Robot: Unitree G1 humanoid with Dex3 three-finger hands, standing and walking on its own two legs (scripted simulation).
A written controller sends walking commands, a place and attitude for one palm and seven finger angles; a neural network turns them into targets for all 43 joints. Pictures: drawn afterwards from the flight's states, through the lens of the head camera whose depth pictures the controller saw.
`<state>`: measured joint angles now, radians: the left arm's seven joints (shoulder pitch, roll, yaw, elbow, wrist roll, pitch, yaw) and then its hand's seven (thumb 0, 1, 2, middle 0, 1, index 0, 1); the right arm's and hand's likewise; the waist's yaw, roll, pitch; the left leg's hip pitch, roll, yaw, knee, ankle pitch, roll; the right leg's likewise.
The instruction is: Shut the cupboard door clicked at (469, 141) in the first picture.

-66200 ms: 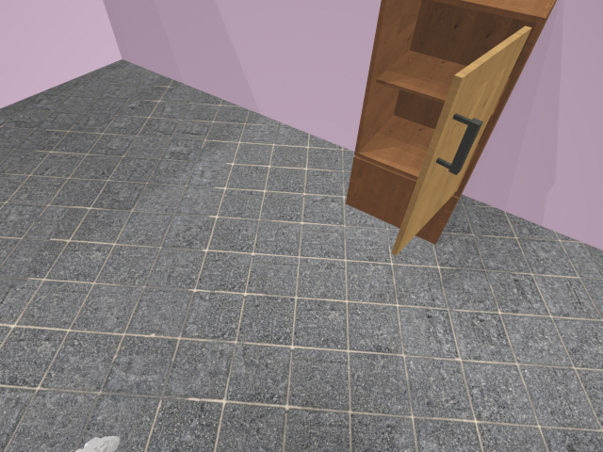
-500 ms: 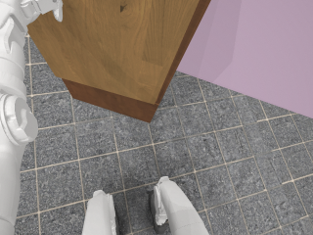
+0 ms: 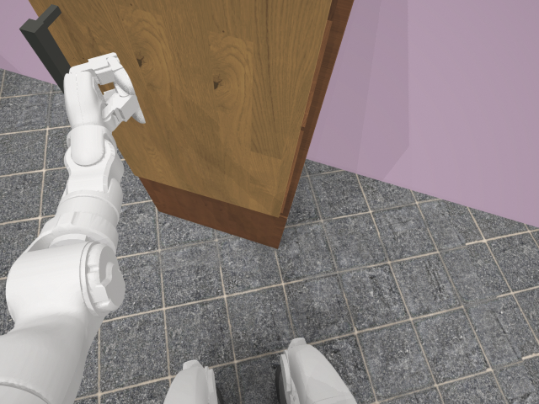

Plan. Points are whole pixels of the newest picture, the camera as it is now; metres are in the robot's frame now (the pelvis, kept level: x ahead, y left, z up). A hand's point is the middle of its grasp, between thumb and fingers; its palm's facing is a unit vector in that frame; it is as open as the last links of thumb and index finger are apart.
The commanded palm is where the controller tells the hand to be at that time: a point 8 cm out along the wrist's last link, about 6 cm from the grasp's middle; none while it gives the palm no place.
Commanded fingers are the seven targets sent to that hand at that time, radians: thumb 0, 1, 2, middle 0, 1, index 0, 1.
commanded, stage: pull the fist back off the door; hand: left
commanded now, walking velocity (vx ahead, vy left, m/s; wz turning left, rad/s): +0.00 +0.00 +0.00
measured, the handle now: (66, 59) +0.65 +0.23 +0.06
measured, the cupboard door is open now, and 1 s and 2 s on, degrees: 1 1 1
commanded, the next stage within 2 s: draw the hand back to the body in 0.32 s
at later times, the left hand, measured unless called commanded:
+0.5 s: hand (143, 123) +0.51 +0.11 +0.07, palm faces +0.09 -1.00 -0.02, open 3.1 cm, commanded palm +0.45 +0.16 +0.08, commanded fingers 0.00 0.90 0.90 -1.30 -1.50 -1.30 -1.50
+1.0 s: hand (52, 208) +0.35 +0.17 +0.15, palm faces +0.06 -0.99 -0.09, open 3.1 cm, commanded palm +0.31 +0.23 +0.16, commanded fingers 0.00 0.90 0.90 -1.05 -1.23 -1.05 -1.23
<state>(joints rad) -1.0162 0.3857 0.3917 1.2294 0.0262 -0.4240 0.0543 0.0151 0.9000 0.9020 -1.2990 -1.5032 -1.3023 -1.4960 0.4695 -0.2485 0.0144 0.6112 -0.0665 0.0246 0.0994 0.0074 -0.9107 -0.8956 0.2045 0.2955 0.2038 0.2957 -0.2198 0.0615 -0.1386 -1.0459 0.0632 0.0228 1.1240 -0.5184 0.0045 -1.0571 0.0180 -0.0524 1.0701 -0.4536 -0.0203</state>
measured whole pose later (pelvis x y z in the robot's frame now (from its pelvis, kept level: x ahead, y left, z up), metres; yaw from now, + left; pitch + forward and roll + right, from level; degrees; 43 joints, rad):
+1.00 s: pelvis +0.01 +0.00 +0.06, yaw +1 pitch +7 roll +0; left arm -0.16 0.22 0.12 0.35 -0.15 -0.25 -0.06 0.01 0.90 0.90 -1.25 -1.45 -1.25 -1.44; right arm 0.25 -0.27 -0.01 0.54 0.05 0.01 -0.02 0.01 -0.91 -0.90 0.20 0.30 0.20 0.30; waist -0.03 0.04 -0.10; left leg -0.49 0.02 0.04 0.78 -0.41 0.01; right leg -0.52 -0.01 -0.04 0.76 -0.37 -0.01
